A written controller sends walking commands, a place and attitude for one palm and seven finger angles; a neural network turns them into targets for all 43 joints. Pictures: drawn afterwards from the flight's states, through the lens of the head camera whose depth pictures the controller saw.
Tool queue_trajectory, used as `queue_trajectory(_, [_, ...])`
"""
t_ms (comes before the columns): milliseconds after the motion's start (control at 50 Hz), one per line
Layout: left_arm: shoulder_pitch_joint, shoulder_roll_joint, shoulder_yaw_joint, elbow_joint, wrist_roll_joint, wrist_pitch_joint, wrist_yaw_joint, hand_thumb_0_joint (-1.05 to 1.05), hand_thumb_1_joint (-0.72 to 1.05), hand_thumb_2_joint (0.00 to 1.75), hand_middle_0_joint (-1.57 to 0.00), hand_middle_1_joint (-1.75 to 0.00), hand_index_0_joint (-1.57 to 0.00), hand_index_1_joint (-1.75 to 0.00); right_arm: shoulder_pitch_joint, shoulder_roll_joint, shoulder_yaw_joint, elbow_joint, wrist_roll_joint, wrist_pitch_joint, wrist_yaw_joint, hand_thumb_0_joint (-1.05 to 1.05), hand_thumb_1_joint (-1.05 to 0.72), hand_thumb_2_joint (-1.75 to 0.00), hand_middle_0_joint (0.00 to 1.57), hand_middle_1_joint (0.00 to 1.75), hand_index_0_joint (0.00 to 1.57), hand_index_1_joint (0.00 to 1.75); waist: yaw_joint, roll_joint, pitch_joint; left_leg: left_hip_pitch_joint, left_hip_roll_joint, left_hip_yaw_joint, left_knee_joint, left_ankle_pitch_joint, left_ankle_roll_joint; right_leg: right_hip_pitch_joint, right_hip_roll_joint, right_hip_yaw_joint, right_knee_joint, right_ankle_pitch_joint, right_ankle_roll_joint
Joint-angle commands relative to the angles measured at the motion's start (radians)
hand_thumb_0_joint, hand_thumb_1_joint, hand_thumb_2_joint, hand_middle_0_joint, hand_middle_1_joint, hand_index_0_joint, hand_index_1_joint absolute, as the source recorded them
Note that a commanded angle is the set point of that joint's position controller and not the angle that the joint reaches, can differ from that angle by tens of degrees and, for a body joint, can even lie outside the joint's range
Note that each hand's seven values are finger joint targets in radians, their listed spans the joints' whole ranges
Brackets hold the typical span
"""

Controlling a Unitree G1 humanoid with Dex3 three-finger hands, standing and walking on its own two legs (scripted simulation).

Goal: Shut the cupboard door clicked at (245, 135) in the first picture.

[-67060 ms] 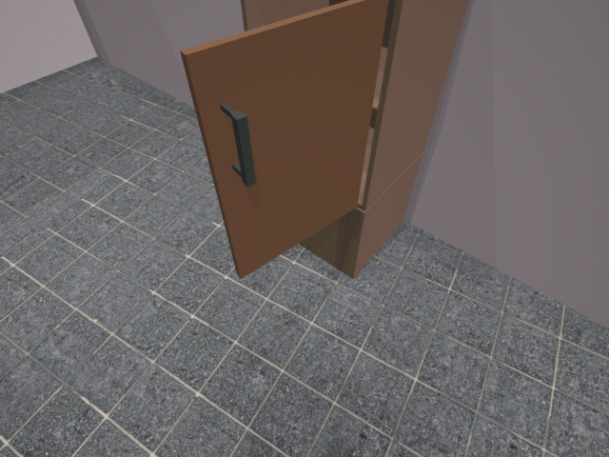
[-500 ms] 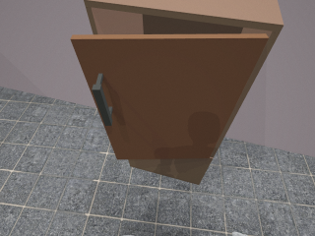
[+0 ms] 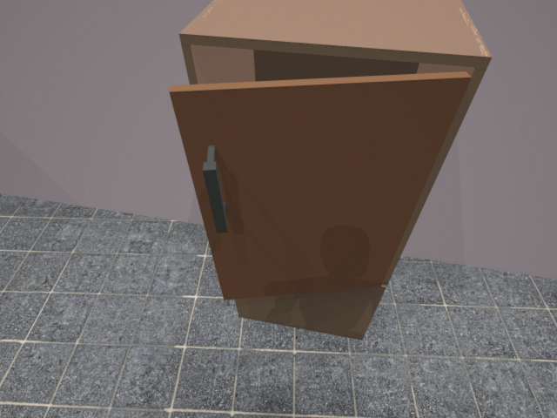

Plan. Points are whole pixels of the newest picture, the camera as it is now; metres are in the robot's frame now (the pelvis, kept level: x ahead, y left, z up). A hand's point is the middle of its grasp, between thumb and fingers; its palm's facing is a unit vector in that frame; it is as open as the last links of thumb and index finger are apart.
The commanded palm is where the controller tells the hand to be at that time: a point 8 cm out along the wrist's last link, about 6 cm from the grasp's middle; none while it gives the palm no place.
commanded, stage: come to a stop and stand still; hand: left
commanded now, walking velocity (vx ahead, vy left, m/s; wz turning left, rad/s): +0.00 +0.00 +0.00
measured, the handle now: (216, 191) +0.44 +0.13 +0.09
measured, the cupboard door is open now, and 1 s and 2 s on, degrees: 17 17 17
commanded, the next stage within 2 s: look again from close up in 1.22 s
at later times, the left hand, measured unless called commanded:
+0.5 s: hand out of the picture +0.01 +0.15 -0.17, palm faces +0.01 -0.99 -0.17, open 7.4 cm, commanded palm none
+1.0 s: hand out of the picture +0.04 +0.14 -0.17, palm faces +0.01 -0.98 -0.20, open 7.3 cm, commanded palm none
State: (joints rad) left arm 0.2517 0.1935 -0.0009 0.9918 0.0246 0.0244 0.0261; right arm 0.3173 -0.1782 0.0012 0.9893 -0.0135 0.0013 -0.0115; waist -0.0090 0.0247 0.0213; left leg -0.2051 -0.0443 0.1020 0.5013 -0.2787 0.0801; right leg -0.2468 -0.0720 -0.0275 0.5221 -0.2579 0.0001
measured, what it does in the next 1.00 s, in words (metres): shifts its weight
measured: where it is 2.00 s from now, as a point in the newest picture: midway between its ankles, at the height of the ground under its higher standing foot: outside the picture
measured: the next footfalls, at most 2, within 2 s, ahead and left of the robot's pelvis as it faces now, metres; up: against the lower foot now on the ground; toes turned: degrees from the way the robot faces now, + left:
none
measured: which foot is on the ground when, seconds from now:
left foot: down 0.00-1.00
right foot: down 0.00-1.00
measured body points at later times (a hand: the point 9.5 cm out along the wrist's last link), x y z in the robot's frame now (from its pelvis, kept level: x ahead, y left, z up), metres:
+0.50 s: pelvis +0.02 -0.01 +0.00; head +0.03 -0.01 +0.45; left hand +0.01 +0.20 -0.16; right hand +0.02 -0.23 -0.16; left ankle +0.00 +0.06 -0.74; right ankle +0.02 -0.15 -0.73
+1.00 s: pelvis +0.04 -0.04 +0.01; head +0.06 -0.04 +0.46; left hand +0.04 +0.19 -0.15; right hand +0.04 -0.25 -0.16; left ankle +0.00 +0.06 -0.73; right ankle +0.02 -0.15 -0.73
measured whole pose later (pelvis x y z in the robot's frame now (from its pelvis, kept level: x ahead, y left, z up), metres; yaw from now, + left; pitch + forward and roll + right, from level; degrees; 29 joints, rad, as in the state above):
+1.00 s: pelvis +0.04 -0.04 +0.01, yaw +0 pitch -1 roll +0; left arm 0.26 0.16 -0.01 1.12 0.02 -0.01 0.03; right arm 0.26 -0.15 0.01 1.15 -0.01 -0.03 -0.03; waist 0.00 0.00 0.05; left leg -0.13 -0.01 0.08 0.42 -0.28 0.02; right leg -0.18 -0.03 -0.04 0.46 -0.27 0.00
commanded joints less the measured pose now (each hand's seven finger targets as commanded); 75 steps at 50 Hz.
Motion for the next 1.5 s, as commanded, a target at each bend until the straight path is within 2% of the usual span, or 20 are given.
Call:
queue_trajectory(0, [0.060, 0.075, 0.011, -0.027, -0.005, -0.018, 0.004, 0.00, 0.90, 0.90, -0.20, -0.30, -0.20, -0.30, 0.000, -0.123, -0.019, -0.054, -0.005, -0.028, -0.007, 0.00, -0.90, -0.90, 0.20, 0.30, 0.20, 0.30, 0.025, -0.002, 0.066, -0.134, 0.171, -0.256, -0.279, -0.183, -0.006, 0.012, -0.001, 0.034, -0.047, -0.038, -0.037])
queue_trajectory(60, [0.059, 0.068, 0.008, -0.010, -0.007, -0.026, 0.006, 0.00, 0.90, 0.90, -0.20, -0.30, -0.20, -0.30, 0.021, -0.110, -0.015, -0.025, -0.003, -0.033, -0.009, 0.00, -0.90, -0.90, 0.20, 0.30, 0.20, 0.30, 0.017, -0.022, 0.047, -0.095, 0.165, -0.237, -0.263, -0.099, -0.011, 0.017, -0.011, 0.045, -0.061, -0.003, -0.037])
queue_trajectory(140, [0.073, 0.059, 0.003, 0.021, -0.008, -0.029, 0.008, 0.00, 0.90, 0.90, -0.20, -0.30, -0.20, -0.30, 0.031, -0.099, -0.010, 0.010, 0.000, -0.037, -0.012, 0.00, -0.90, -0.90, 0.20, 0.30, 0.20, 0.30, 0.016, -0.005, 0.057, -0.072, 0.163, -0.215, -0.257, -0.040, -0.016, 0.014, -0.018, 0.049, -0.071, 0.023, -0.034])
queue_trajectory(260, [0.094, 0.047, -0.001, 0.067, -0.011, -0.036, 0.013, 0.00, 0.90, 0.90, -0.20, -0.30, -0.20, -0.30, 0.040, -0.081, -0.005, 0.054, 0.005, -0.044, -0.018, 0.00, -0.90, -0.90, 0.20, 0.30, 0.20, 0.30, 0.012, -0.021, 0.034, -0.004, 0.149, -0.167, -0.200, 0.158, -0.020, 0.032, -0.032, 0.057, -0.082, 0.097, -0.024])
queue_trajectory(320, [0.098, 0.041, -0.001, 0.083, -0.010, -0.035, 0.015, 0.00, 0.90, 0.90, -0.20, -0.30, -0.20, -0.30, 0.039, -0.074, -0.004, 0.069, 0.007, -0.044, -0.021, 0.00, -0.90, -0.90, 0.20, 0.30, 0.20, 0.30, 0.012, -0.018, 0.041, 0.012, 0.150, -0.158, -0.192, 0.193, -0.020, 0.033, -0.033, 0.053, -0.085, 0.105, -0.020])
queue_trajectory(480, [0.098, 0.032, -0.001, 0.105, -0.009, -0.037, 0.016, 0.00, 0.90, 0.90, -0.20, -0.30, -0.20, -0.30, 0.022, -0.063, -0.004, 0.094, 0.007, -0.043, -0.024, 0.00, -0.90, -0.90, 0.20, 0.30, 0.20, 0.30, 0.012, -0.023, 0.058, 0.023, 0.144, -0.139, -0.176, 0.195, -0.024, 0.035, -0.037, 0.063, -0.097, 0.132, -0.021])
queue_trajectory(680, [0.085, 0.042, 0.001, 0.105, -0.011, -0.042, 0.016, 0.00, 0.90, 0.90, -0.20, -0.30, -0.20, -0.30, 0.014, -0.058, -0.003, 0.110, 0.005, -0.042, -0.026, 0.00, -0.90, -0.90, 0.20, 0.30, 0.20, 0.30, 0.014, -0.029, 0.043, 0.034, 0.142, -0.130, -0.158, 0.228, -0.031, 0.059, -0.045, 0.067, -0.104, 0.201, -0.029])
queue_trajectory(720, [0.084, 0.043, 0.001, 0.105, -0.011, -0.043, 0.015, 0.00, 0.90, 0.90, -0.20, -0.30, -0.20, -0.30, 0.013, -0.053, -0.004, 0.114, 0.005, -0.040, -0.025, 0.00, -0.90, -0.90, 0.20, 0.30, 0.20, 0.30, 0.014, -0.045, 0.046, 0.034, 0.144, -0.129, -0.158, 0.215, -0.031, 0.061, -0.041, 0.065, -0.108, 0.197, -0.030])
queue_trajectory(1040, [0.069, 0.058, 0.004, 0.094, -0.015, -0.050, 0.015, 0.00, 0.90, 0.90, -0.20, -0.30, -0.20, -0.30, 0.001, -0.053, -0.005, 0.134, 0.003, -0.038, -0.025, 0.00, -0.90, -0.90, 0.20, 0.30, 0.20, 0.30, 0.016, -0.035, 0.025, 0.049, 0.143, -0.121, -0.149, 0.241, -0.044, 0.090, -0.047, 0.068, -0.120, 0.265, -0.037])
queue_trajectory(1120, [0.068, 0.060, 0.004, 0.095, -0.016, -0.050, 0.014, 0.00, 0.90, 0.90, -0.20, -0.30, -0.20, -0.30, 0.001, -0.047, -0.004, 0.138, 0.003, -0.036, -0.026, 0.00, -0.90, -0.90, 0.20, 0.30, 0.20, 0.30, 0.016, -0.048, 0.037, 0.048, 0.145, -0.122, -0.152, 0.235, -0.046, 0.091, -0.046, 0.066, -0.127, 0.269, -0.039])
queue_trajectory(1140, [0.067, 0.060, 0.005, 0.094, -0.015, -0.050, 0.015, 0.00, 0.90, 0.90, -0.20, -0.30, -0.20, -0.30, -0.001, -0.052, -0.006, 0.137, 0.004, -0.035, -0.026, 0.00, -0.90, -0.90, 0.20, 0.30, 0.20, 0.30, 0.016, -0.034, 0.039, 0.045, 0.143, -0.120, -0.150, 0.232, -0.047, 0.089, -0.047, 0.070, -0.129, 0.264, -0.038])
queue_trajectory(1260, [0.070, 0.067, 0.007, 0.093, -0.016, -0.053, 0.014, 0.00, 0.90, 0.90, -0.20, -0.30, -0.20, -0.30, -0.005, -0.055, -0.007, 0.140, 0.004, -0.036, -0.027, 0.00, -0.90, -0.90, 0.20, 0.30, 0.20, 0.30, 0.014, -0.036, 0.012, 0.062, 0.146, -0.118, -0.149, 0.243, -0.051, 0.104, -0.049, 0.071, -0.133, 0.286, -0.040])
queue_trajectory(1320, [0.067, 0.065, 0.008, 0.094, -0.015, -0.052, 0.014, 0.00, 0.90, 0.90, -0.20, -0.30, -0.20, -0.30, -0.007, -0.050, -0.006, 0.140, 0.004, -0.036, -0.028, 0.00, -0.90, -0.90, 0.20, 0.30, 0.20, 0.30, 0.016, -0.031, 0.030, 0.058, 0.148, -0.118, -0.153, 0.250, -0.049, 0.103, -0.046, 0.065, -0.136, 0.287, -0.040])
queue_trajectory(1380, [0.072, 0.068, 0.008, 0.097, -0.016, -0.055, 0.014, 0.00, 0.90, 0.90, -0.20, -0.30, -0.20, -0.30, -0.011, -0.058, -0.006, 0.137, 0.003, -0.036, -0.028, 0.00, -0.90, -0.90, 0.20, 0.30, 0.20, 0.30, 0.016, -0.039, 0.015, 0.066, 0.147, -0.118, -0.150, 0.249, -0.053, 0.106, -0.051, 0.071, -0.138, 0.304, -0.041])
queue_trajectory(1480, [0.069, 0.067, 0.008, 0.099, -0.016, -0.053, 0.013, 0.00, 0.90, 0.90, -0.20, -0.30, -0.20, -0.30, -0.016, -0.060, -0.006, 0.138, 0.002, -0.035, -0.029, 0.00, -0.90, -0.90, 0.20, 0.30, 0.20, 0.30, 0.017, -0.027, 0.030, 0.061, 0.149, -0.121, -0.158, 0.239, -0.054, 0.101, -0.048, 0.067, -0.146, 0.275, -0.040])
